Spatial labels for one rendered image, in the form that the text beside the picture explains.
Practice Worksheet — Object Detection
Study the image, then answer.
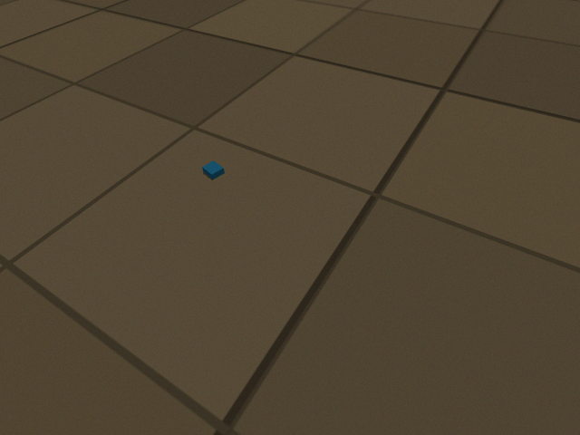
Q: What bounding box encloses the small box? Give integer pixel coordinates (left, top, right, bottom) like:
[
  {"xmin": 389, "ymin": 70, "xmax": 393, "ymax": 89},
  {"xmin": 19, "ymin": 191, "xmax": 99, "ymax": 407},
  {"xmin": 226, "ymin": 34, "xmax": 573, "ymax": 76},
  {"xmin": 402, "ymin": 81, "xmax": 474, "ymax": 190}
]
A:
[{"xmin": 202, "ymin": 160, "xmax": 225, "ymax": 179}]

